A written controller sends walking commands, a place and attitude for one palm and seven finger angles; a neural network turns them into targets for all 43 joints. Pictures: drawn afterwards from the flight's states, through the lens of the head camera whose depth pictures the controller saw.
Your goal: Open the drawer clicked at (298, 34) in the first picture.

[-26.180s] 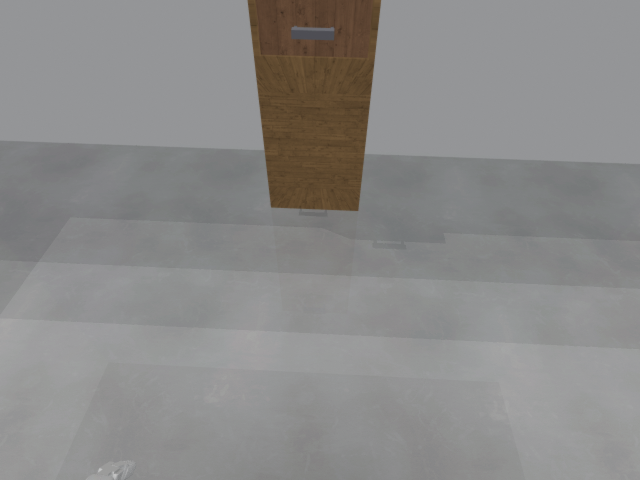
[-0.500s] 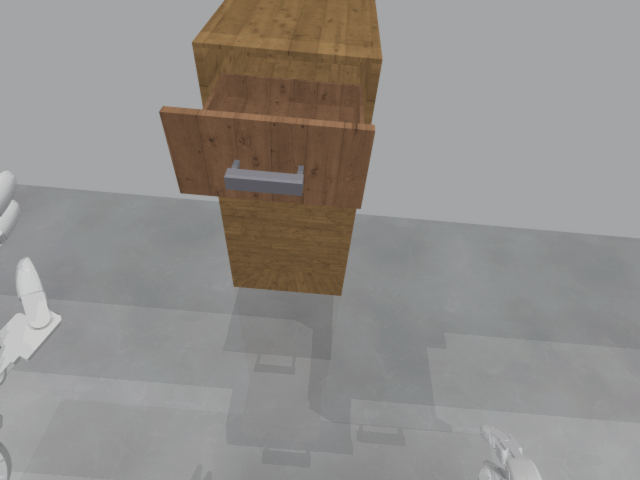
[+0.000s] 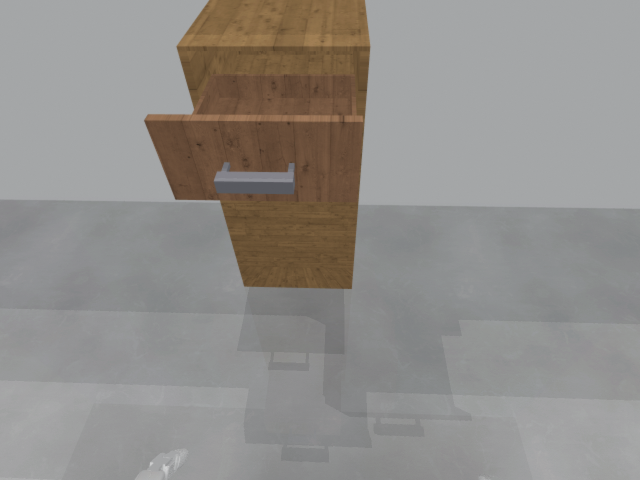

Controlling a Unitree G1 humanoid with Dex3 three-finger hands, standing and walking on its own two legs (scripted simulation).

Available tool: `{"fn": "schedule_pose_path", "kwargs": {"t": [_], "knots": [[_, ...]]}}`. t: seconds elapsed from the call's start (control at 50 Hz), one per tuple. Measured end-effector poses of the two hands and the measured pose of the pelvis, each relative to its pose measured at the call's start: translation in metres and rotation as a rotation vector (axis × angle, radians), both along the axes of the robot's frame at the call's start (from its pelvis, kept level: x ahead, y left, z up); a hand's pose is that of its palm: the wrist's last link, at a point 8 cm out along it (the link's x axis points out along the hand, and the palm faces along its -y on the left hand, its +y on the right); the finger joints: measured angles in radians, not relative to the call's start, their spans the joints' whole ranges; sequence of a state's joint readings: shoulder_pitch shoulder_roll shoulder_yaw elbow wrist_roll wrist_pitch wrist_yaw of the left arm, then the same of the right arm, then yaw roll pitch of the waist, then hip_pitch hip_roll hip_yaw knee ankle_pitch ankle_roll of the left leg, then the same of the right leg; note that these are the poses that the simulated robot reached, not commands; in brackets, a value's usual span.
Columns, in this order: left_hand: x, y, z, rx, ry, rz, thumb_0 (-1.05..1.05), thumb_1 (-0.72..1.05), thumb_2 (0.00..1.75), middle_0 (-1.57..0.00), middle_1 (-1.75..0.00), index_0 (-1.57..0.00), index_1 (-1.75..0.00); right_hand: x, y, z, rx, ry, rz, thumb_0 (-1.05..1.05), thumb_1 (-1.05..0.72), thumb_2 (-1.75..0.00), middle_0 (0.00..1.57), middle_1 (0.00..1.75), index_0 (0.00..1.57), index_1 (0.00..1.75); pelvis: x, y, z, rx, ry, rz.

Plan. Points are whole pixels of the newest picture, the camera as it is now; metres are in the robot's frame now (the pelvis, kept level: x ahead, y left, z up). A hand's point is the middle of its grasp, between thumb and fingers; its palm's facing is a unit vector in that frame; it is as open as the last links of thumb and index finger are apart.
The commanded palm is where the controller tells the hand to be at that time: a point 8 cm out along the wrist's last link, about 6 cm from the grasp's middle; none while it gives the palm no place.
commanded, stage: let the arm hang, fingers relaxed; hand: left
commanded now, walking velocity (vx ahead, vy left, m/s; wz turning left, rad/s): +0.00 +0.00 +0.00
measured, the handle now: (257, 175) +0.60 +0.13 +0.04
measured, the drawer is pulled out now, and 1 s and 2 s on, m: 0.28 0.28 0.28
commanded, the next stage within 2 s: look to check the result in 0.86 s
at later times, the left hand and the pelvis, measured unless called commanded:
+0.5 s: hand out of the picture -0.03 +0.18 -0.15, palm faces +0.02 -0.97 -0.23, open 7.3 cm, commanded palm none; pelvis -0.01 +0.00 +0.02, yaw -1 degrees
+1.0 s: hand out of the picture +0.00 +0.17 -0.16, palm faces +0.01 -0.98 -0.19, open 7.3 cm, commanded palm none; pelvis +0.00 +0.00 +0.02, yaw -1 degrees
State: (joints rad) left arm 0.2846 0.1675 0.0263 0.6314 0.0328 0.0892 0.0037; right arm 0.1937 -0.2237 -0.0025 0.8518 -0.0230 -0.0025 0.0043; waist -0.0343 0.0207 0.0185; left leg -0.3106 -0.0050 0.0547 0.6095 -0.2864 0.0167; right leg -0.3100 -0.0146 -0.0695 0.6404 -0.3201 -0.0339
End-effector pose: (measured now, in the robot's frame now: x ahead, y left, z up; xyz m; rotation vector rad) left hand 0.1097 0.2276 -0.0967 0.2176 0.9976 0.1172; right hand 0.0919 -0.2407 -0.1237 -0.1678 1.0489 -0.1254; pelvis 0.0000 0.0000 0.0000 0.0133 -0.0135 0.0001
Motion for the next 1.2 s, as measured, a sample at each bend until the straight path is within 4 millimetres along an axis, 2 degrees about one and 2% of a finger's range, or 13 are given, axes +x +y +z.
{"fn": "schedule_pose_path", "kwargs": {"t": [0.04, 0.1, 0.16, 0.24, 0.34, 0.44, 0.64, 0.7, 1.04, 1.2], "knots": [[-0.036, -0.019, -0.024, -0.077, 0.124, 0.051, -0.01, 0.94, 0.9, -0.19, -0.3, -0.2, -0.3, -0.022, 0.0, 0.002, -0.016, 0.08, -0.003, 0.01, -0.91, -0.9, 0.2, 0.3, 0.2, 0.3, -0.003, -0.003, 0.003, -0.004, -0.006, 0.003], [-0.066, -0.01, -0.033, -0.069, 0.19, 0.111, -0.05, 1.02, 0.9, -0.2, -0.3, -0.21, -0.3, -0.053, 0.001, 0.004, -0.03, 0.207, 0.007, 0.01, -0.91, -0.9, 0.2, 0.3, 0.2, 0.3, -0.008, -0.008, 0.007, -0.014, -0.008, 0.014], [-0.096, -0.002, -0.034, -0.049, 0.285, 0.118, -0.05, 1.01, 0.9, -0.2, -0.3, -0.21, -0.3, -0.078, 0.002, 0.002, -0.028, 0.292, -0.01, 0.01, -0.91, -0.9, 0.2, 0.3, 0.2, 0.3, -0.01, -0.009, 0.011, -0.023, -0.009, 0.015], [-0.13, 0.008, -0.029, -0.017, 0.396, 0.13, -0.03, 0.98, 0.9, -0.2, -0.3, -0.2, -0.3, -0.1, 0.006, -0.003, -0.004, 0.343, -0.046, 0.01, -0.91, -0.9, 0.2, 0.3, 0.2, 0.3, -0.011, -0.006, 0.013, -0.025, -0.013, 0.006], [-0.15, 0.013, -0.022, 0.012, 0.462, 0.139, -0.01, 0.94, 0.9, -0.2, -0.3, -0.2, -0.3, -0.115, 0.018, -0.01, 0.036, 0.366, -0.073, 0.01, -0.91, -0.9, 0.2, 0.3, 0.2, 0.3, -0.011, -0.002, 0.015, -0.022, -0.021, -0.005], [-0.149, 0.009, -0.022, 0.009, 0.461, 0.134, 0.0, 0.92, 0.9, -0.19, -0.3, -0.2, -0.3, -0.124, 0.03, -0.014, 0.071, 0.381, -0.087, 0.0, -0.91, -0.9, 0.2, 0.3, 0.2, 0.3, -0.011, -0.001, 0.016, -0.018, -0.024, -0.013], [-0.119, -0.014, -0.031, -0.053, 0.397, 0.1, 0.0, 0.91, 0.9, -0.19, -0.3, -0.2, -0.3, -0.136, 0.044, -0.013, 0.09, 0.403, -0.118, 0.0, -0.91, -0.9, 0.2, 0.3, 0.2, 0.3, -0.009, 0.0, 0.016, -0.013, -0.023, -0.021], [-0.115, -0.014, -0.032, -0.049, 0.398, 0.096, 0.01, 0.93, 0.9, -0.2, -0.3, -0.2, -0.3, -0.137, 0.045, -0.013, 0.09, 0.403, -0.127, 0.0, -0.91, -0.9, 0.2, 0.3, 0.2, 0.3, -0.007, 0.0, 0.016, -0.012, -0.024, -0.024], [-0.118, -0.014, -0.031, -0.048, 0.432, 0.11, 0.0, 0.91, 0.9, -0.2, -0.3, -0.2, -0.3, -0.123, 0.04, -0.012, 0.079, 0.401, -0.129, 0.0, -0.91, -0.9, 0.2, 0.3, 0.2, 0.3, 0.0, -0.001, 0.017, -0.012, -0.017, -0.026], [-0.112, -0.017, -0.031, -0.054, 0.434, 0.107, 0.0, 0.91, 0.9, -0.2, -0.3, -0.2, -0.3, -0.111, 0.037, -0.011, 0.071, 0.389, -0.127, 0.0, -0.91, -0.9, 0.2, 0.3, 0.2, 0.3, 0.005, -0.001, 0.017, -0.013, -0.017, -0.027]]}}
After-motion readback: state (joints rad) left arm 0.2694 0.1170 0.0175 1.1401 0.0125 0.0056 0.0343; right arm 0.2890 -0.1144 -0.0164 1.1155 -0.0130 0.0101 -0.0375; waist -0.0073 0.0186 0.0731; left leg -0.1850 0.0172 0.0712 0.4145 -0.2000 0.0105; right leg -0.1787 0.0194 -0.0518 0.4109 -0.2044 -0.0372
